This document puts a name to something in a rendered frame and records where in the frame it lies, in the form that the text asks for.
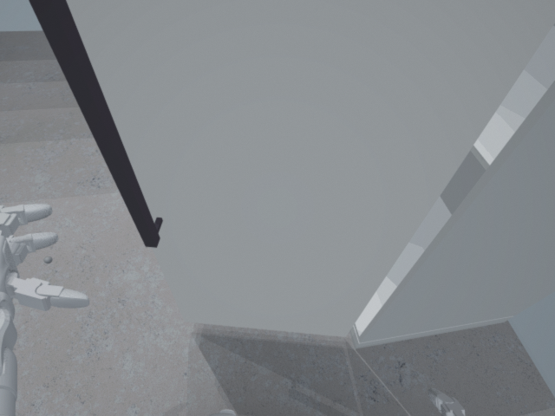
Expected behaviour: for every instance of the handle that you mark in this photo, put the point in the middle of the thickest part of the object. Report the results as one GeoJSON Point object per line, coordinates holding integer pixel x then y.
{"type": "Point", "coordinates": [59, 27]}

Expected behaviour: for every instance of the robot left forearm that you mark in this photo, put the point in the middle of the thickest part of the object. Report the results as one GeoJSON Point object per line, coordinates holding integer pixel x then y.
{"type": "Point", "coordinates": [8, 362]}

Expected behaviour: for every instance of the right robot hand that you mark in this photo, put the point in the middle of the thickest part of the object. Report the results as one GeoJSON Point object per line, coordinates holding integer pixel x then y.
{"type": "Point", "coordinates": [446, 406]}

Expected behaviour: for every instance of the left robot hand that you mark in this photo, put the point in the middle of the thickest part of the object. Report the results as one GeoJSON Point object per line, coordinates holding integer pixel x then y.
{"type": "Point", "coordinates": [33, 292]}

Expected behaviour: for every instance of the fridge door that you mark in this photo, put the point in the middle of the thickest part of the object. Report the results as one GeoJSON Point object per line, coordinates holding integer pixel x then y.
{"type": "Point", "coordinates": [292, 148]}

